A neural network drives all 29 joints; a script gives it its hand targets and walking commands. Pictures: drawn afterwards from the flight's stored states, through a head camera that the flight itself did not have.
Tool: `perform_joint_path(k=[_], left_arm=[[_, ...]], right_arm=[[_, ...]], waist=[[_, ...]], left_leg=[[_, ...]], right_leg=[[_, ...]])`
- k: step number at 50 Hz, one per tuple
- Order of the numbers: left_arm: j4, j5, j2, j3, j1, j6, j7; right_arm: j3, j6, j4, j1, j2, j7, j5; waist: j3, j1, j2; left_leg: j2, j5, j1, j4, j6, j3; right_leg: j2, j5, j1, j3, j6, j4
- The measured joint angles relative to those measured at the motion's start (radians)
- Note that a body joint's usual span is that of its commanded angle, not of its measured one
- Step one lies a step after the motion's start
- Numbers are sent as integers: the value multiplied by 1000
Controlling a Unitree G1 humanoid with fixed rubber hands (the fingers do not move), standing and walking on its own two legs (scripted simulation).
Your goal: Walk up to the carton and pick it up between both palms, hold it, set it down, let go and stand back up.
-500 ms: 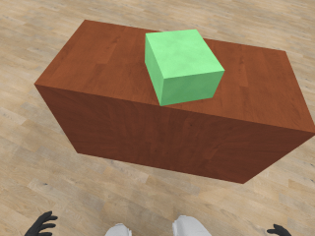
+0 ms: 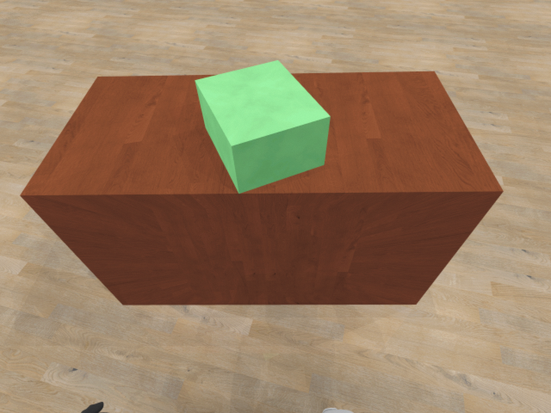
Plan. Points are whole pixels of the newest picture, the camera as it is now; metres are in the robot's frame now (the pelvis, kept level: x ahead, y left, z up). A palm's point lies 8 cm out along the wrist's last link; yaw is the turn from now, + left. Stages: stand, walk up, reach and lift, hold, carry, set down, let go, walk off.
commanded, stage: walk up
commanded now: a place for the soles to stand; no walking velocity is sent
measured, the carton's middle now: (259, 122) +0.76 +0.07 -0.03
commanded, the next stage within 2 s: none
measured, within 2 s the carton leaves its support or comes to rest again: neither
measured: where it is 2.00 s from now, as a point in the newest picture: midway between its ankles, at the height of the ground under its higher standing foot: (278, 364)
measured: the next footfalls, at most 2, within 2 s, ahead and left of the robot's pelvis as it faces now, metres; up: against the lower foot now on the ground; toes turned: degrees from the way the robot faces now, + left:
right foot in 1.12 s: +0.17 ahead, -0.16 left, +0.00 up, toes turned -12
left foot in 1.56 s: +0.37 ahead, +0.14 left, +0.00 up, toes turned +3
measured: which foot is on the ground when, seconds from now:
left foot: down 0.00-1.00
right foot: down 0.00-0.92, up 0.94-1.00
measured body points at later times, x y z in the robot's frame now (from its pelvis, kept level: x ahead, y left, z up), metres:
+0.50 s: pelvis +0.01 +0.02 +0.01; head +0.03 +0.01 +0.46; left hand +0.15 +0.32 -0.10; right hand +0.06 -0.31 -0.11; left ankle +0.03 +0.15 -0.71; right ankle +0.04 -0.12 -0.71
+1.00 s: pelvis +0.04 +0.01 +0.02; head +0.05 +0.00 +0.47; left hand +0.18 +0.32 -0.09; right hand +0.05 -0.32 -0.10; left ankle +0.03 +0.15 -0.71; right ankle +0.04 -0.12 -0.68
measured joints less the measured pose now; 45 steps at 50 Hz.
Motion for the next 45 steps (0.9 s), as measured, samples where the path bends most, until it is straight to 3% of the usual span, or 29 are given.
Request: perform_joint_path(k=[3, 6, 11, 17, 33, 42, 45], left_arm=[[29, -3, -11, -6, -17, -4, -3], [53, 2, -5, -1, -14, -18, -7], [101, -1, -14, -3, -34, -8, -17], [140, -8, 3, -9, -74, -14, -19], [209, -13, -5, -33, -126, -8, -23], [214, -12, 0, -31, -146, -8, -18], [194, -5, -2, -18, -116, -18, -32]], right_arm=[[9, -7, 15, 7, 2, 6, -3], [11, -3, 25, -2, 3, 6, 0], [-2, -10, 48, -5, -12, 7, 5], [2, -22, 78, -5, -5, 3, 9], [-7, -9, 102, -92, -6, 9, 16], [-6, -5, 119, -103, 6, 9, 20], [-22, -10, 107, -86, 0, 32, -1]], waist=[[-17, -2, 20], [-31, -8, 20], [-51, -9, 22], [-54, 1, 9], [-22, 2, 26], [-13, 2, 7], [-22, 1, 5]], left_leg=[[37, -6, -6, 9, 0, -2], [55, -21, -8, 26, 2, 3], [33, -8, 19, -21, 14, 15], [27, 9, 44, -66, 4, 38], [35, 33, 91, -139, 3, 77], [34, 42, 110, -167, 2, 87], [30, -59, 124, -144, 29, 98]], right_leg=[[25, -52, 10, -15, -15, -27], [31, 74, 22, -23, -2, -73], [20, 55, 33, 4, 6, -98], [14, 75, 44, 28, 25, -131], [19, 105, 67, 62, 27, -190], [18, 117, 81, 70, 30, -217], [8, 8, 84, 67, 7, -195]])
